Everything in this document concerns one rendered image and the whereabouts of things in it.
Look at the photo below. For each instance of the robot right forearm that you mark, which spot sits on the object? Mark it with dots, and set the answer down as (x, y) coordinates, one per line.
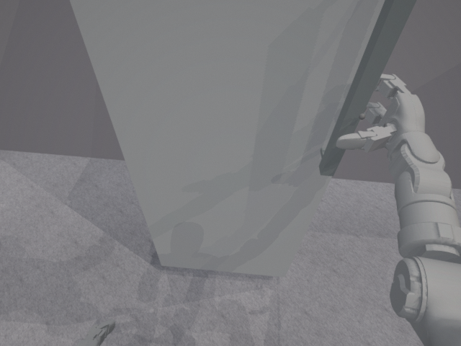
(429, 225)

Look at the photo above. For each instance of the fridge door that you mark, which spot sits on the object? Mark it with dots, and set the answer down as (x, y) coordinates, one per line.
(221, 108)

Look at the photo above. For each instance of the right robot upper arm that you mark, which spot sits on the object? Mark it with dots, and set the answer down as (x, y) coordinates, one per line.
(427, 292)

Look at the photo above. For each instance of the right robot hand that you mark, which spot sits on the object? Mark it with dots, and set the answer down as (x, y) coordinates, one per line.
(405, 114)

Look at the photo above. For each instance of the left robot hand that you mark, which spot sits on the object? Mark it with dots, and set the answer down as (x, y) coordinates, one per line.
(96, 335)

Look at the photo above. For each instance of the handle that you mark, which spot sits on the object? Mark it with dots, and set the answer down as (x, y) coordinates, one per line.
(390, 23)

